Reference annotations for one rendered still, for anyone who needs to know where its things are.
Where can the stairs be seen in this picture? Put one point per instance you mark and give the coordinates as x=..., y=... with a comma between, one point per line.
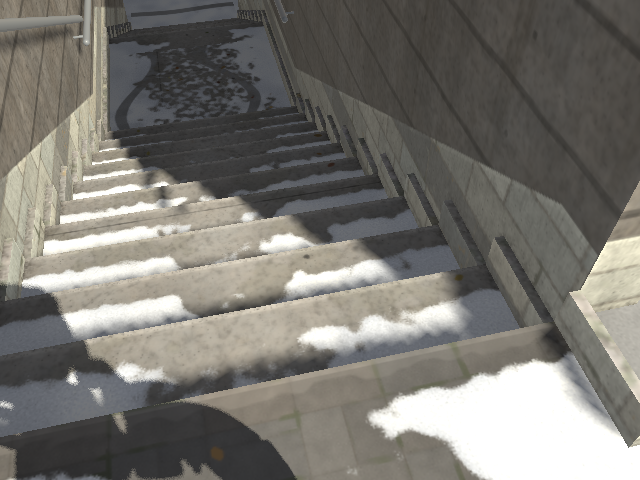
x=187, y=26
x=210, y=254

